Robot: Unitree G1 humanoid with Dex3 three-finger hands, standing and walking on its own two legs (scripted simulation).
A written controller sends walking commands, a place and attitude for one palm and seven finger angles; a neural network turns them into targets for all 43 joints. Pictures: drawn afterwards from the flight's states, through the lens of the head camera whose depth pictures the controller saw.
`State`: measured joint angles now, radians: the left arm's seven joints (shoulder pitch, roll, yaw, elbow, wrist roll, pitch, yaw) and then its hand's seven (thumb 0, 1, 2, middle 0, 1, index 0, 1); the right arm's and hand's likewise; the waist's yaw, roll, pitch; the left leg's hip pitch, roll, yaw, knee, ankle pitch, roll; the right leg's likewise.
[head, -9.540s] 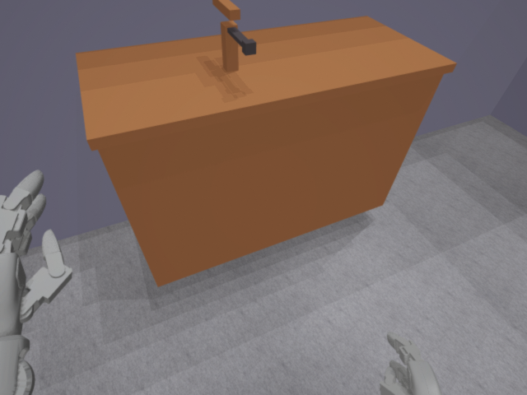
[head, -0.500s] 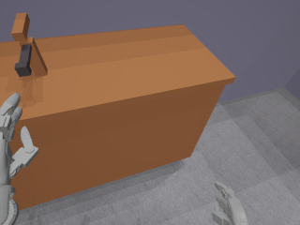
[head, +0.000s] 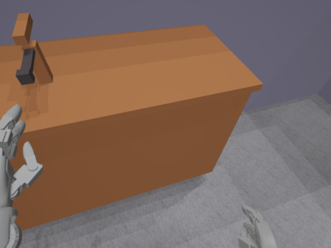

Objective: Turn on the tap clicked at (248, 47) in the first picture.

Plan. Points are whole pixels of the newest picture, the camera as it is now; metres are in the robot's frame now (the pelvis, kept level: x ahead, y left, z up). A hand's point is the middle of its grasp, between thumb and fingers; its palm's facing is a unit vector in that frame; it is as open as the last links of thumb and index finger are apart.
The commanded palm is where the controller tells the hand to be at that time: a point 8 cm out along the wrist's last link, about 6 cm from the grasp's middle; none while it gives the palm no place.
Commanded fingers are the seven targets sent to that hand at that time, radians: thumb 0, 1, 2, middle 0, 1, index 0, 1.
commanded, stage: look again from close up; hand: left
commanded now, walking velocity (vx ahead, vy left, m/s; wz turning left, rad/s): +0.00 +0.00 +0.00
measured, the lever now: (25, 76) +0.44 +0.39 +0.16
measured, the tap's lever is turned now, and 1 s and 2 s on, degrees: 0 0 4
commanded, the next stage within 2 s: shuffle to correct the standing spot in 0.26 s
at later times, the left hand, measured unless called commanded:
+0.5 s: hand (41, 172) +0.20 +0.24 +0.15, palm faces +0.44 -0.84 -0.33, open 7.5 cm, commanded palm +0.15 +0.27 +0.17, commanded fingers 0.00 0.90 0.90 -0.20 -0.30 -0.20 -0.30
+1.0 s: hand (50, 131) +0.28 +0.25 +0.17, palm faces +0.40 -0.82 -0.41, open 7.4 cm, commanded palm +0.21 +0.31 +0.17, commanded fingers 0.00 0.90 0.90 -0.20 -0.30 -0.20 -0.30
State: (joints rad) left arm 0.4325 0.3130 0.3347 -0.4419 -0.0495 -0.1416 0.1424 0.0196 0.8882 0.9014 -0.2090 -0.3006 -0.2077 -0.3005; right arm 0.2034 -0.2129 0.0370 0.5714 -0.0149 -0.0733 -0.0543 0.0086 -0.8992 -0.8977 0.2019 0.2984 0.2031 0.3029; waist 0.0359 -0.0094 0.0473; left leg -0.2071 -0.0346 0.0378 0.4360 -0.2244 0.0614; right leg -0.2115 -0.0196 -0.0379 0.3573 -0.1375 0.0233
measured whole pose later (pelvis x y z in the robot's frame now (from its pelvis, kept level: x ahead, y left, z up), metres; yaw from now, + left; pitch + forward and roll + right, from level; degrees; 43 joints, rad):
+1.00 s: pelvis +0.06 +0.02 -0.02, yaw +3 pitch -1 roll -2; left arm 0.45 0.39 0.36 -0.53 -0.05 -0.24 0.14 0.02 0.89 0.90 -0.21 -0.30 -0.21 -0.30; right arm 0.21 -0.21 0.01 0.60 -0.01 -0.08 -0.01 0.01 -0.90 -0.90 0.20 0.30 0.20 0.30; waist -0.02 0.04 0.07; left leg -0.40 -0.06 0.02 1.03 -0.42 0.03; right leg -0.27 -0.01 -0.13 0.61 -0.32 -0.03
